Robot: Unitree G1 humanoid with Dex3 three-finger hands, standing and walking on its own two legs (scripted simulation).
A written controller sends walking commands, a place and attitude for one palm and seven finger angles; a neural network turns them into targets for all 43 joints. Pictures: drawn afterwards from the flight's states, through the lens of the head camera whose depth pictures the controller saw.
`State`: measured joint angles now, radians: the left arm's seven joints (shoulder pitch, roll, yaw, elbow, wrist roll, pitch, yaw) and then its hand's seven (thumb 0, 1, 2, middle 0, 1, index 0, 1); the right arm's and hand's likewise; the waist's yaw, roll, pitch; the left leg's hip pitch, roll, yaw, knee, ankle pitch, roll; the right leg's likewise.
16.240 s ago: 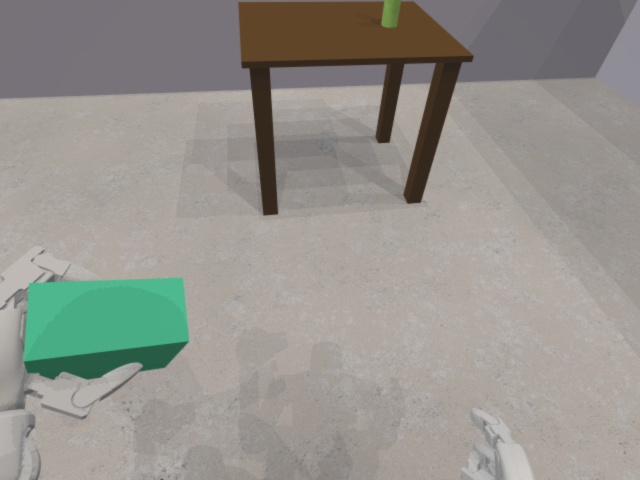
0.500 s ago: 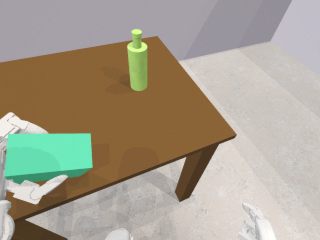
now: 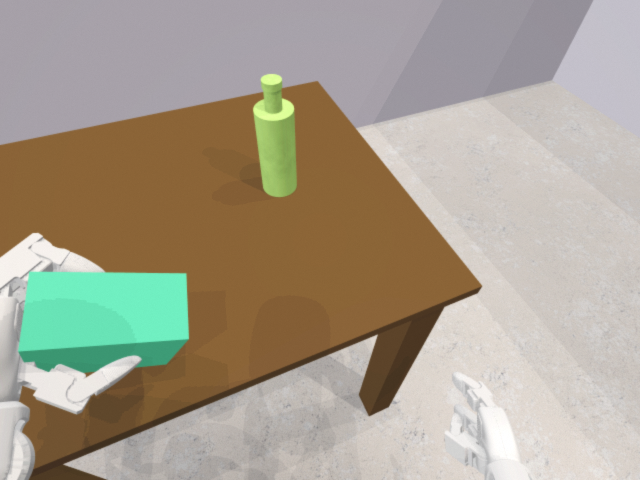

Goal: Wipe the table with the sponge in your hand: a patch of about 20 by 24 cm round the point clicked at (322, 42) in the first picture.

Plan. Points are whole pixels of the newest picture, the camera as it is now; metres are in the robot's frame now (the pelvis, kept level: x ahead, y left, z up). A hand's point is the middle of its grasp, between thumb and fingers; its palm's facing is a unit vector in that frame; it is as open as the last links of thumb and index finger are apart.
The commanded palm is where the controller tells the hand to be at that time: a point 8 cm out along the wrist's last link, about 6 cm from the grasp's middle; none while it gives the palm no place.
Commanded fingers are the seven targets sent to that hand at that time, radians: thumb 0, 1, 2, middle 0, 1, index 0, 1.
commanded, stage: come to a stop and stand still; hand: left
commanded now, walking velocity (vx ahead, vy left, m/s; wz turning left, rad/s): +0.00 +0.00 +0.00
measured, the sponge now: (132, 324) +0.23 +0.21 +0.13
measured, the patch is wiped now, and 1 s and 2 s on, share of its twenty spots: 0.00 0.00 0.00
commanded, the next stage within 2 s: none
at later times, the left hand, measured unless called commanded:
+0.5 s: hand out of the picture +0.15 +0.32 +0.17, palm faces +0.45 -0.80 -0.40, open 10.5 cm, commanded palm +0.08 +0.33 +0.18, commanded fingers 0.00 0.10 1.30 -1.20 -1.60 -1.20 -1.60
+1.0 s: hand out of the picture +0.11 +0.36 +0.15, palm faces +0.49 -0.82 -0.31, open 10.5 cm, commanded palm +0.03 +0.38 +0.18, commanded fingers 0.00 0.10 1.30 -1.20 -1.60 -1.20 -1.60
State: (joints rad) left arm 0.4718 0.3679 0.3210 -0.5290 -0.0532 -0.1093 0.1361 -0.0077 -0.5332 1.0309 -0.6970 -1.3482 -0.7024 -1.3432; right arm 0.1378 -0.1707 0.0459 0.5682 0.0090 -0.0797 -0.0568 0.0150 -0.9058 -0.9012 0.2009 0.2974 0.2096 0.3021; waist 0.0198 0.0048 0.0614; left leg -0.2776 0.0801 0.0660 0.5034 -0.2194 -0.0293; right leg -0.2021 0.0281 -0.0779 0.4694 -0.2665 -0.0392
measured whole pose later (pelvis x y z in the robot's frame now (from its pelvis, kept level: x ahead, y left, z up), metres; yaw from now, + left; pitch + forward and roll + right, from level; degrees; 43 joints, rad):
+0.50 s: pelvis -0.07 +0.05 +0.00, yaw +1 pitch -4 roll -2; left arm 0.33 0.44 0.41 -0.44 -0.01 -0.22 0.11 -0.01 -0.53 1.03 -0.70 -1.35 -0.70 -1.34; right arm 0.25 -0.18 0.01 0.59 0.01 -0.16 -0.03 0.02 -0.91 -0.90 0.20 0.30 0.21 0.30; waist 0.03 -0.04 0.11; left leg -0.32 0.00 0.03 0.52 -0.14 0.06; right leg -0.25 0.00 -0.05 0.51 -0.27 -0.01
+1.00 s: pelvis -0.10 +0.09 -0.01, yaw +5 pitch -6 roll -4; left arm 0.28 0.35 0.36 -0.46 0.00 -0.17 0.08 -0.01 -0.53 1.03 -0.70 -1.35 -0.70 -1.34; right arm 0.16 -0.18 -0.01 0.63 0.01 -0.17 -0.01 0.02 -0.91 -0.90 0.20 0.30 0.21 0.30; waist 0.05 -0.03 0.14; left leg -0.36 -0.02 0.08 0.58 -0.13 0.10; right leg -0.37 0.06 0.05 0.93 -0.42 0.00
